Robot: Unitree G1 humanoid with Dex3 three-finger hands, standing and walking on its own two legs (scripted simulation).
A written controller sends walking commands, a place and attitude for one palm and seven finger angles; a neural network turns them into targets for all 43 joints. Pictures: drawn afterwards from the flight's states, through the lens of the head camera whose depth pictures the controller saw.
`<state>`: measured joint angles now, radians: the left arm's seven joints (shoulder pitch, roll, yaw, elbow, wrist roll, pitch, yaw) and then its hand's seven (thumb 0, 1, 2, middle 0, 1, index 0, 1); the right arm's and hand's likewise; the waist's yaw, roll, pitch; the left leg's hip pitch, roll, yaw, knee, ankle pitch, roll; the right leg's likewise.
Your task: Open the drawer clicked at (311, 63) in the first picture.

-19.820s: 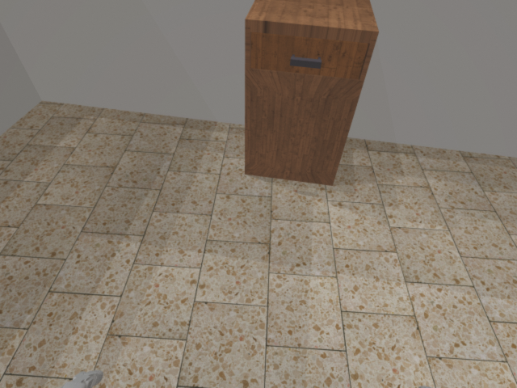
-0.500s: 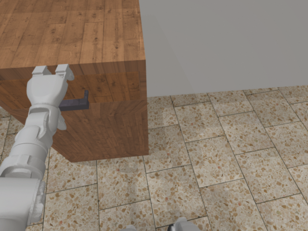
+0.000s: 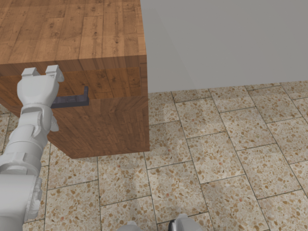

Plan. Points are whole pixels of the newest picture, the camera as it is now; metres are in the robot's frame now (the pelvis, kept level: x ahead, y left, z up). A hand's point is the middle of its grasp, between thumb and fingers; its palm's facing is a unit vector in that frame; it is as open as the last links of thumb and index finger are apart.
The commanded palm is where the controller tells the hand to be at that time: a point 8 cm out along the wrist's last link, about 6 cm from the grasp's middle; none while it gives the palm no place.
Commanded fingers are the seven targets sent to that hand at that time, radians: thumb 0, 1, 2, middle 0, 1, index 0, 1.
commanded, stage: move the hooked fingers above the handle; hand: left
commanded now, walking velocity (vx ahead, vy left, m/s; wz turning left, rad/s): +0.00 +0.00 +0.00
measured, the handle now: (69, 95) +0.51 +0.27 -0.03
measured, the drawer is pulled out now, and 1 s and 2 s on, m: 0.00 0.00 0.00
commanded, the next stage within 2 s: lower the fingers behind the handle in 1.44 s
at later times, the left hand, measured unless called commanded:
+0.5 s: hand (46, 103) +0.44 +0.30 +0.03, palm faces -0.06 +0.03 -1.00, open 13.9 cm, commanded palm +0.43 +0.26 +0.09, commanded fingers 0.00 -0.50 0.30 -0.30 -1.20 -0.30 -1.20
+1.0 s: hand (47, 104) +0.44 +0.29 +0.03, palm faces -0.09 +0.03 -1.00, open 13.9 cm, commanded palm +0.43 +0.26 +0.09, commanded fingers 0.00 -0.50 0.30 -0.30 -1.20 -0.30 -1.20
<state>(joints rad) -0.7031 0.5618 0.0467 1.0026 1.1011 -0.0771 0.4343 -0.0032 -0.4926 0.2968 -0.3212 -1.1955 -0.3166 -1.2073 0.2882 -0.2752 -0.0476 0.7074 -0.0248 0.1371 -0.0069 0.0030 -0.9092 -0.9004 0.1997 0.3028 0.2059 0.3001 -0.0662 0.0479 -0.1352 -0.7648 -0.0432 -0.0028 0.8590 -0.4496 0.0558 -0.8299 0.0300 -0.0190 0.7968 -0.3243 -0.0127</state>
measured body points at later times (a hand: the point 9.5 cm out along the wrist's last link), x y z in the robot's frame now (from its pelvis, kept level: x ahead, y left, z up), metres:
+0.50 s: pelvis +0.01 +0.00 +0.01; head +0.11 -0.01 +0.45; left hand +0.44 +0.29 +0.08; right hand +0.07 -0.27 -0.13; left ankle -0.03 +0.08 -0.69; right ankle +0.02 -0.12 -0.69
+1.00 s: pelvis +0.01 -0.01 +0.01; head +0.11 -0.03 +0.45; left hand +0.44 +0.28 +0.08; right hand +0.07 -0.27 -0.13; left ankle -0.03 +0.08 -0.69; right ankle +0.02 -0.12 -0.69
